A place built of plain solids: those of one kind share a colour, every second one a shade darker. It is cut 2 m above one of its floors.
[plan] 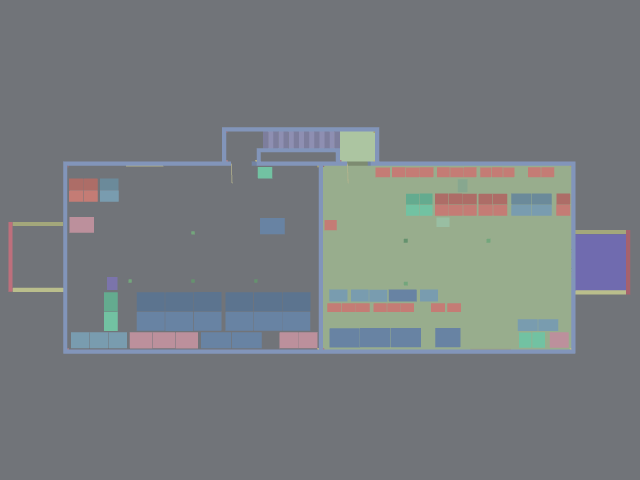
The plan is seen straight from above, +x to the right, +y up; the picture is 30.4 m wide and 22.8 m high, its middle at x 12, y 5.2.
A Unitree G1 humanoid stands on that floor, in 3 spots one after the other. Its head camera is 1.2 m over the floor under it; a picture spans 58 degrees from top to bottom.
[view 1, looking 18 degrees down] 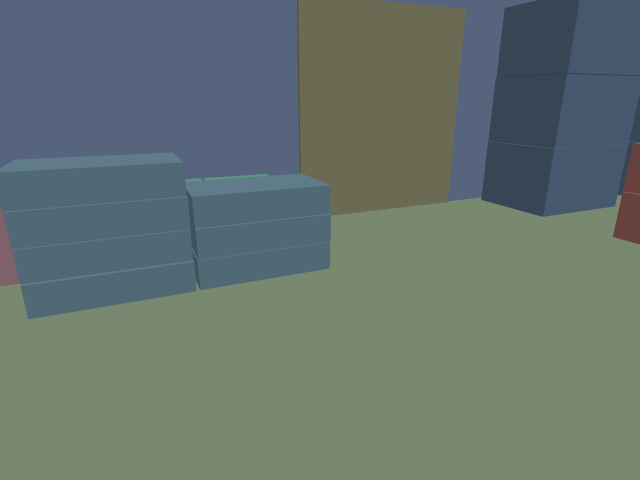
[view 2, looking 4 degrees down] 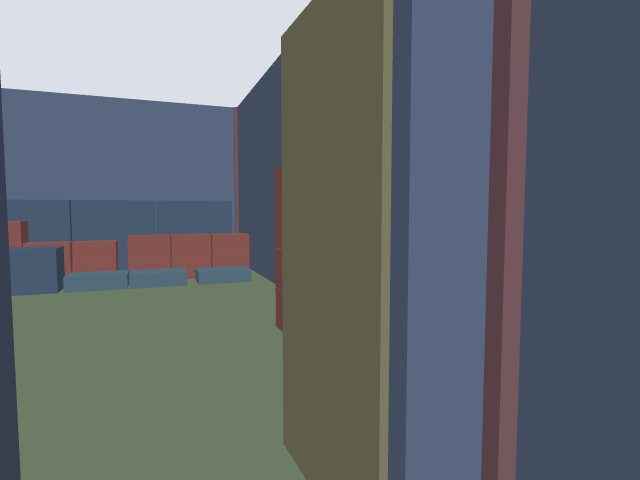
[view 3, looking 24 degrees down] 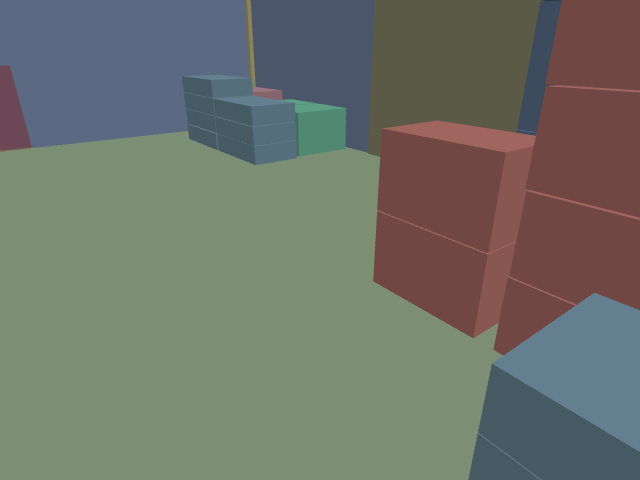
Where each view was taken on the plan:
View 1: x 22.68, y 4.14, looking -114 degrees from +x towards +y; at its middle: lot_sacks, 3.12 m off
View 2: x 13.95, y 9.96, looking -111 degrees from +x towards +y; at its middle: leaf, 1.71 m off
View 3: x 17.18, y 3.71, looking -37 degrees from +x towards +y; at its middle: raised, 2.95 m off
